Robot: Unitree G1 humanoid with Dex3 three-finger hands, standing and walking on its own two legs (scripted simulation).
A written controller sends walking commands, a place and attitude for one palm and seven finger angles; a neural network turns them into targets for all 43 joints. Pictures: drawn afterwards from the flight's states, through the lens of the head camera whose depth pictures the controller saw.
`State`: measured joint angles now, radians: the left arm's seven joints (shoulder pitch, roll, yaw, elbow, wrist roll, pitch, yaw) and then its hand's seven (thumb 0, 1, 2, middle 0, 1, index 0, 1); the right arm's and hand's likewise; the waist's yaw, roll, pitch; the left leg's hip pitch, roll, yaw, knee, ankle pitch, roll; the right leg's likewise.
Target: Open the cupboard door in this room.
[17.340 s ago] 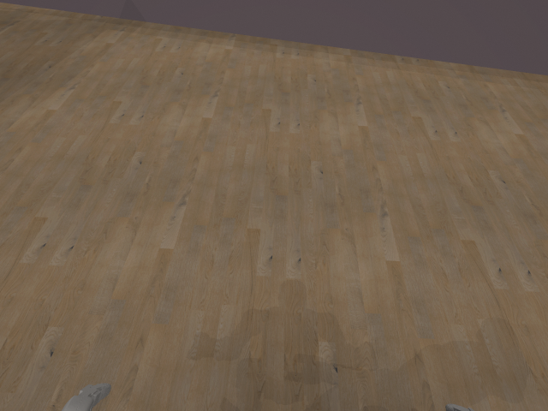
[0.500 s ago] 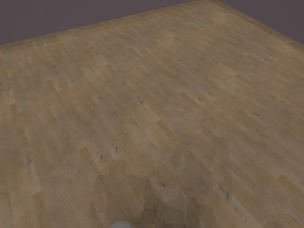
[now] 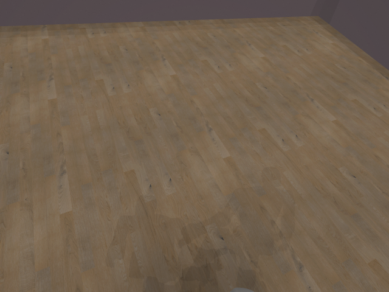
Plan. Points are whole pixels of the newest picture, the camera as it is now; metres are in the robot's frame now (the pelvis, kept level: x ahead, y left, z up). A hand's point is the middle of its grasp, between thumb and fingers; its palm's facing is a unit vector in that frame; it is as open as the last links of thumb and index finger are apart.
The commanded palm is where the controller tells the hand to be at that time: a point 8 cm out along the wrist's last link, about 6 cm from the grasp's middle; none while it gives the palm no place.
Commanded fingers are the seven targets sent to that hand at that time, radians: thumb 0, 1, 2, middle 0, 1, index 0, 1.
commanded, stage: turn or walk to find it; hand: left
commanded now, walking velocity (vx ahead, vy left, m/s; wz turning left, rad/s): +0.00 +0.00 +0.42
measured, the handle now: out of the picture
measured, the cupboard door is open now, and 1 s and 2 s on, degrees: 0 0 0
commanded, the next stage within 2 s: stand and wait in 1.56 s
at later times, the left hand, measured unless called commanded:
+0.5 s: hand out of the picture +0.00 +0.15 -0.15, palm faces +0.23 -0.93 -0.27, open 7.4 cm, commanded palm none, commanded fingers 0.00 0.90 0.90 -0.20 -0.30 -0.20 -0.30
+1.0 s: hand out of the picture -0.09 +0.22 -0.17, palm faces +0.45 -0.86 -0.25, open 7.4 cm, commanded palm none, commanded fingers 0.00 0.90 0.90 -0.20 -0.30 -0.20 -0.30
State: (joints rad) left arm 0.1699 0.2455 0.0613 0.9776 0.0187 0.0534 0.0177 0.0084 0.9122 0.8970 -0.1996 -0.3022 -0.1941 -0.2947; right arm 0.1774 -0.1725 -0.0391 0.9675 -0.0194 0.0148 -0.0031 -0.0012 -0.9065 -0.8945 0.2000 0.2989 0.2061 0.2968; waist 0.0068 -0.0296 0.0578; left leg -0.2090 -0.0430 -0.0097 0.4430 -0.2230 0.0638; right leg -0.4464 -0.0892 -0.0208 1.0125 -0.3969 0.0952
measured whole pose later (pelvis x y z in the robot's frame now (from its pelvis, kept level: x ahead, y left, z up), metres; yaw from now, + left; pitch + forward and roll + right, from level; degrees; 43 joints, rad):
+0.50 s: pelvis -0.04 -0.05 +0.00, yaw +13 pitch -1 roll +2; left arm 0.20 0.15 0.03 0.95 0.02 0.01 0.03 0.01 0.91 0.90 -0.20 -0.30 -0.20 -0.30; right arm 0.26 -0.25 -0.09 1.02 -0.02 0.08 0.02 0.00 -0.91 -0.90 0.19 0.30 0.20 0.30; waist -0.03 0.04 0.07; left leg -0.45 0.03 -0.04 1.10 -0.38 -0.07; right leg -0.21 -0.09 -0.18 0.50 -0.28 -0.02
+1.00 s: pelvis -0.07 -0.01 +0.00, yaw +25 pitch +0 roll -1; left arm 0.16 0.25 0.06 0.96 0.01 0.05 0.01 0.01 0.91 0.90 -0.20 -0.30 -0.19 -0.29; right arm 0.15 -0.19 -0.04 0.95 -0.02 0.02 0.00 0.00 -0.91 -0.89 0.20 0.30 0.21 0.30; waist 0.01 -0.01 0.08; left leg -0.23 -0.03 -0.04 0.47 -0.24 0.03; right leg -0.43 -0.08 -0.03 0.96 -0.44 0.09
